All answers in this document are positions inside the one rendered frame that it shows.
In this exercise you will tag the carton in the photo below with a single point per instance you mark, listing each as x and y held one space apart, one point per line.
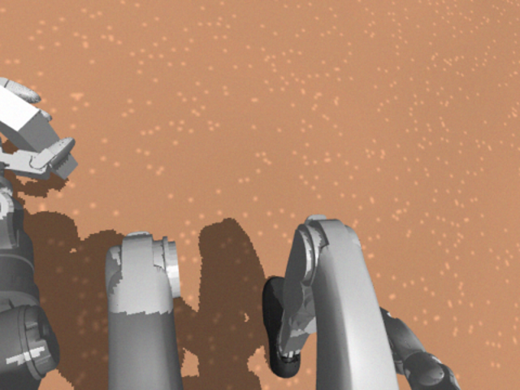
27 128

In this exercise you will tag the right robot hand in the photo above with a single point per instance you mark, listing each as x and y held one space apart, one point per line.
403 342

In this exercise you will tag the left robot hand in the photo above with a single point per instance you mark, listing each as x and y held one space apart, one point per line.
27 163

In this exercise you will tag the right robot arm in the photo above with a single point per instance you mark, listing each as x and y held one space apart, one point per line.
424 371

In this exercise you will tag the left robot arm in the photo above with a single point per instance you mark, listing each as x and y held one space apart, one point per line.
28 346

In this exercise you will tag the right robot foot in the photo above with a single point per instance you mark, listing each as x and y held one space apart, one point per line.
272 310

